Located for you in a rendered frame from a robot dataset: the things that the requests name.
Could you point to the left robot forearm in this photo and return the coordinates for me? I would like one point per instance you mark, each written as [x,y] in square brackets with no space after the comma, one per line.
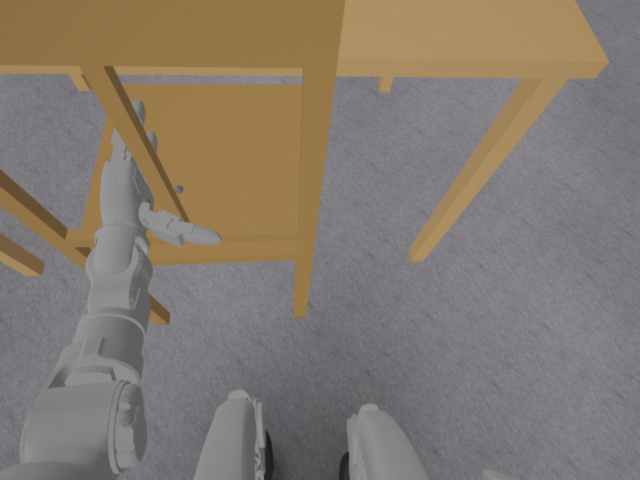
[109,337]

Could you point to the table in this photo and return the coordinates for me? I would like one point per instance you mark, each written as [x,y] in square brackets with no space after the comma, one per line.
[544,42]

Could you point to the left robot thigh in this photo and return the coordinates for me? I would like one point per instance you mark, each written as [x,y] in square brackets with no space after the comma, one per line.
[236,432]

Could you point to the chair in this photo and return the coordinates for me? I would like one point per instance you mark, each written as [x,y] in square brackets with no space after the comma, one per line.
[250,158]

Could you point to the robot left upper arm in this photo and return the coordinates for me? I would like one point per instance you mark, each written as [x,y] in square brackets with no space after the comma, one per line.
[84,432]

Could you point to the left robot hand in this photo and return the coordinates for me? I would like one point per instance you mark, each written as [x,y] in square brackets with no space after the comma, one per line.
[123,189]

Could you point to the right robot shin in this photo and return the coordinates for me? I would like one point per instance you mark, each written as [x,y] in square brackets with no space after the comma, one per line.
[354,473]

